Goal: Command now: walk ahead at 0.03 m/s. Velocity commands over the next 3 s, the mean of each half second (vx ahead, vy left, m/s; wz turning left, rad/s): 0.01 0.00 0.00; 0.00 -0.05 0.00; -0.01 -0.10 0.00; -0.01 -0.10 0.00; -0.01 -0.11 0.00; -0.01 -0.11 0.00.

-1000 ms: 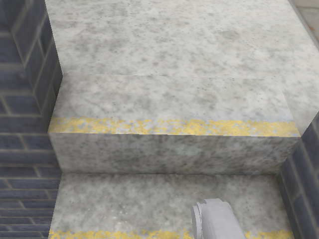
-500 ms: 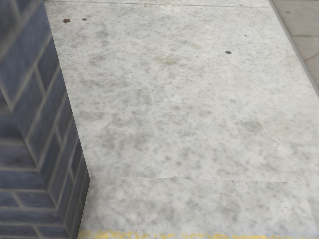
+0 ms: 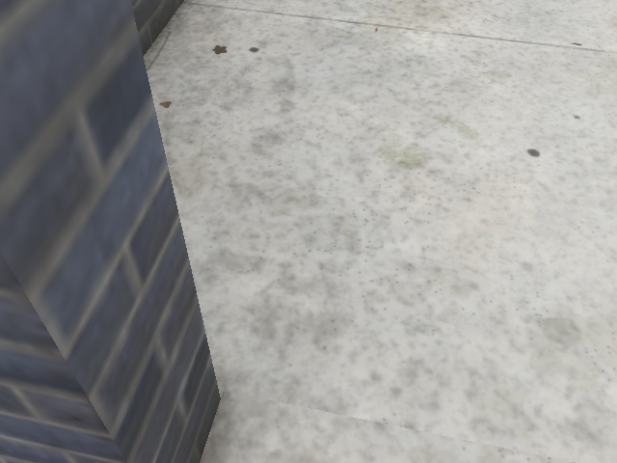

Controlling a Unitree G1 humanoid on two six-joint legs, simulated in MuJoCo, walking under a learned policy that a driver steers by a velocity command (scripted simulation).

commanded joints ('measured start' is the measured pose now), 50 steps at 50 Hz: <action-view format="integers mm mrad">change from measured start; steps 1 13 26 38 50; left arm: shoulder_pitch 342 7 136 118 175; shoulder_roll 42 -18 -38 -33 -40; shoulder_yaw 15 0 23 23 44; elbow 90 143 157 156 179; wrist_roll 90 -53 25 14 11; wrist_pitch -16 -298 -208 -218 -181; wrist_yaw -14 1 -73 199 210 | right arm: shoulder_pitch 37 -159 -177 76 161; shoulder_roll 142 128 121 178 198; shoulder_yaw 18 90 88 83 59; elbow -55 -240 -152 -54 -41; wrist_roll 28 45 72 61 55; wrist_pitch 64 -28 -57 -94 -96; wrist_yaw -21 -108 -85 -213 -219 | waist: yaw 64 -127 -102 -177 -151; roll -294 -83 -52 -73 -36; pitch -68 108 117 92 134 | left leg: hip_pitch -491 -18 103 192 33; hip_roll -270 -108 -141 -76 -74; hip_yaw -372 -14 -168 -108 -99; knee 971 563 -107 -162 -206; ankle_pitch -190 -629 -350 -71 -289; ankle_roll -13 -408 -185 -219 -199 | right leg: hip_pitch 320 -66 550 676 705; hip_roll -214 -152 -156 -230 -194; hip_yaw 804 330 138 200 214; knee -681 -842 -815 -828 -846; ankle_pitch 195 -48 331 863 600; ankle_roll -311 -5 -17 -79 -110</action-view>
